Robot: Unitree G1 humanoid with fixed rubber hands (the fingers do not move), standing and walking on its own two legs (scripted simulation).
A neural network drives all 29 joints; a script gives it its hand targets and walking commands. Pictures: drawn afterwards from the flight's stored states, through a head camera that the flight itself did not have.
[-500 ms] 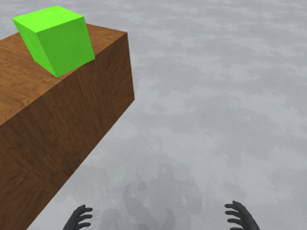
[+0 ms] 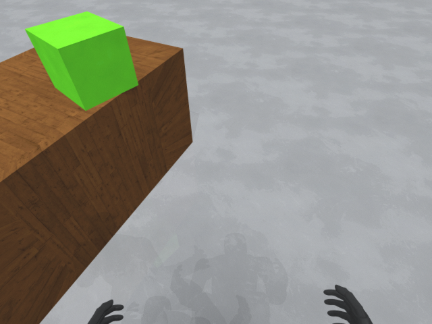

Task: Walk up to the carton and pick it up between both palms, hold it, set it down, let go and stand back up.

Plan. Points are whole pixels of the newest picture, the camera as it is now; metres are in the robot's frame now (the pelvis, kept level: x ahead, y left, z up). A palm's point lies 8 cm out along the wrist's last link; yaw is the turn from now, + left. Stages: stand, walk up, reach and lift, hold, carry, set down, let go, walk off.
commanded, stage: stand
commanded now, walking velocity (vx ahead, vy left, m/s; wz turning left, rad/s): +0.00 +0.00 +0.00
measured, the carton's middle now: (86, 59) +1.05 +0.51 +0.01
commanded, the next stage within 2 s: none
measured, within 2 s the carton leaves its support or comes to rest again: neither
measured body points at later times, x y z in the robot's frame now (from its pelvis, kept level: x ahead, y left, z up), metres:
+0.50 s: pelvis -0.01 +0.00 +0.00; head -0.01 +0.00 +0.45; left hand +0.12 +0.25 -0.09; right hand +0.12 -0.25 -0.09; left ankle +0.00 +0.12 -0.72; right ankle +0.00 -0.12 -0.72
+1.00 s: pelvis -0.02 +0.00 +0.00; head -0.02 +0.00 +0.45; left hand +0.11 +0.25 -0.10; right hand +0.10 -0.25 -0.10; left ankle +0.00 +0.12 -0.72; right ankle +0.00 -0.12 -0.72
